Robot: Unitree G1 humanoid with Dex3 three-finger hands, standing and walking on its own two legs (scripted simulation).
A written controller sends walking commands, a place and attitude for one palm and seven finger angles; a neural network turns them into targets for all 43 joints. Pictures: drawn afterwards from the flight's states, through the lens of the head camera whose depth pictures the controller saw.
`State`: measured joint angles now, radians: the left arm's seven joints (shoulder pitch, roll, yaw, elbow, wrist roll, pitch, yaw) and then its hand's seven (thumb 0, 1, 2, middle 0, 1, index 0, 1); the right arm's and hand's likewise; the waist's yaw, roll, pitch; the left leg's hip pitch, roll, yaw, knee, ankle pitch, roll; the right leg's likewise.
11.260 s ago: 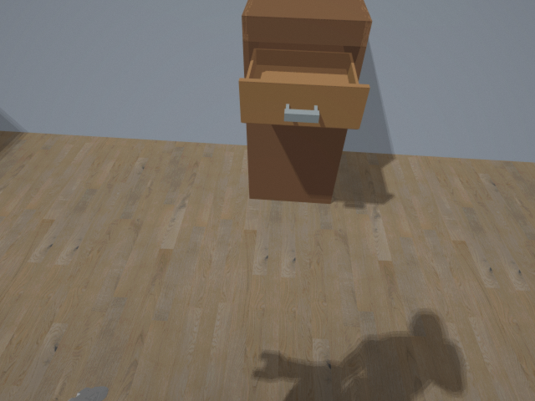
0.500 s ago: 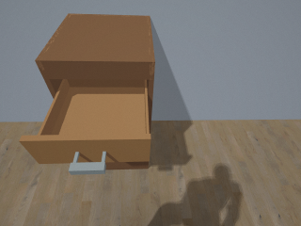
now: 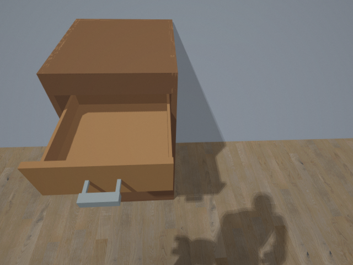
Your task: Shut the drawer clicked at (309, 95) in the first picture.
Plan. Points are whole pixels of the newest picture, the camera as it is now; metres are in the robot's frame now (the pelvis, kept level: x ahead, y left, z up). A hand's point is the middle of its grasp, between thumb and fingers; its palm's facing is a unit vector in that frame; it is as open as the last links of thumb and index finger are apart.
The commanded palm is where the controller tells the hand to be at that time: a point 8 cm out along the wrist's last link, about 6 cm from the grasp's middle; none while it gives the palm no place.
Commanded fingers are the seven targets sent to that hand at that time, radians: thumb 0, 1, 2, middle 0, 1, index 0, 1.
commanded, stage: raise the hand and make a fist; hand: left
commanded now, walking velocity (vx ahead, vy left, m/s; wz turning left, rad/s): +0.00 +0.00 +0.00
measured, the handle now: (101, 191) +0.30 +0.21 -0.04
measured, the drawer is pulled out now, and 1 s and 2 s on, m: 0.28 0.26 0.26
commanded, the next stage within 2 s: bring the fist close to the handle in 1.78 s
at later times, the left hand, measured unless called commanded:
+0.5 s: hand out of the picture +0.13 +0.15 +0.00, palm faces +0.22 -0.97 -0.09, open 4.9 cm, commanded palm +0.10 +0.20 -0.01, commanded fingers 0.00 0.90 0.90 -0.84 -0.99 -0.84 -0.99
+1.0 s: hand (103, 263) +0.13 +0.15 +0.01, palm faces +0.08 -1.00 -0.03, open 3.1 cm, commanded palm +0.09 +0.20 +0.03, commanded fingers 0.00 0.90 0.90 -1.34 -1.53 -1.34 -1.53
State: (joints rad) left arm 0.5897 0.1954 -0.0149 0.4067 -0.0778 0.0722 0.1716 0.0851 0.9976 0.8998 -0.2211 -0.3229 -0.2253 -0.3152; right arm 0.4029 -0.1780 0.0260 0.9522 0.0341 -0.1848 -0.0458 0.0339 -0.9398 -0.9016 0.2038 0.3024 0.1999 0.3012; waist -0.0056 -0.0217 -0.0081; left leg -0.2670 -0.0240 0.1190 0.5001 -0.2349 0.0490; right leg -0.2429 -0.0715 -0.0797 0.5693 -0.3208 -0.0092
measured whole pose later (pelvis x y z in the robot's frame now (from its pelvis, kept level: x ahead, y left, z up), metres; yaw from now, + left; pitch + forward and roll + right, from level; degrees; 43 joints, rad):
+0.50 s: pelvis -0.03 -0.06 -0.08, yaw +3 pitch +11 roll -2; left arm 0.59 0.19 0.16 -0.13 -0.28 -0.54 -0.21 0.02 0.90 0.90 -0.65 -0.79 -0.65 -0.78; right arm 0.10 -0.20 0.00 0.53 0.02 -0.22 -0.03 0.01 -0.91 -0.90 0.20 0.30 0.20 0.30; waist 0.07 0.04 -0.13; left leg -0.88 0.07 -0.03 1.14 -0.46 -0.02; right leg -0.76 -0.02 -0.20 1.12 -0.56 -0.09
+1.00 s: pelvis -0.01 -0.03 -0.05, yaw +2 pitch +10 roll -1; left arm 0.72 0.18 0.11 -0.21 -0.28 -0.44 -0.25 0.02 0.90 0.90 -1.15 -1.33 -1.15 -1.32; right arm 0.22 -0.25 -0.06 0.58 0.05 -0.26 -0.07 0.01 -0.91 -0.90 0.20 0.30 0.19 0.30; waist 0.02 0.03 -0.11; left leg -0.73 0.05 0.03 0.98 -0.42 0.01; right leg -0.64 -0.03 -0.14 0.96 -0.49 -0.04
